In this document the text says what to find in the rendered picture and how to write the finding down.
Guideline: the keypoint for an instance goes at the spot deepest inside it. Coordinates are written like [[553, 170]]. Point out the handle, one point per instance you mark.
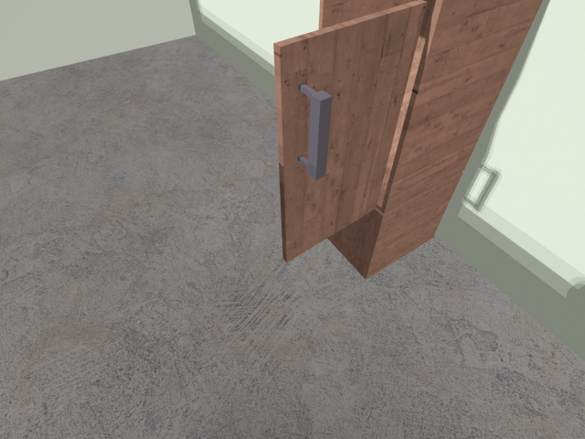
[[320, 115]]

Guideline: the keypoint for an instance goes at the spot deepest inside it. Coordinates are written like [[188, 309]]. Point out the cupboard door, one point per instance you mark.
[[365, 65]]

